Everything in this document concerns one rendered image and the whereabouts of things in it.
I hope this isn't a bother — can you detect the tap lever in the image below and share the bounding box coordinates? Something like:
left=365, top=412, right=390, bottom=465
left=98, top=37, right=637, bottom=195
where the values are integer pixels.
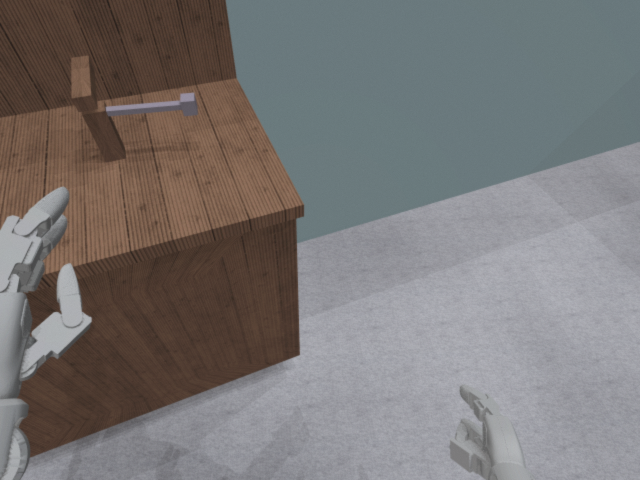
left=106, top=93, right=198, bottom=116

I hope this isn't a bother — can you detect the robot left hand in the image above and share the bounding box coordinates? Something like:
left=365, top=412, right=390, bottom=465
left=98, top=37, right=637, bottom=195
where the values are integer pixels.
left=0, top=187, right=92, bottom=399

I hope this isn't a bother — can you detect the robot right hand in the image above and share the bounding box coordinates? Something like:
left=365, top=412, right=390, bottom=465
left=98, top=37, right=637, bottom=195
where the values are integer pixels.
left=450, top=384, right=526, bottom=480

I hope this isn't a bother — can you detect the robot left forearm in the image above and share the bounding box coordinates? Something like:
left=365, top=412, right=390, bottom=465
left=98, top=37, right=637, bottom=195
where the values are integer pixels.
left=0, top=398, right=30, bottom=480

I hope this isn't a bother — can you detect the counter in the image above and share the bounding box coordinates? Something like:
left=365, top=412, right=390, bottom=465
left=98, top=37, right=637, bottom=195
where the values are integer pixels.
left=0, top=0, right=304, bottom=457

